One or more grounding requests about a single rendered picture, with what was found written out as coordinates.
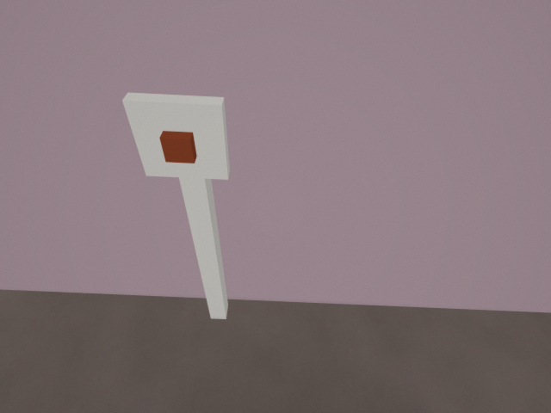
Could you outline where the button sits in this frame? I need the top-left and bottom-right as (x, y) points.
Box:
(160, 131), (197, 163)

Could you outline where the panel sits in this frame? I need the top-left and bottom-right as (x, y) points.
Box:
(122, 92), (230, 319)

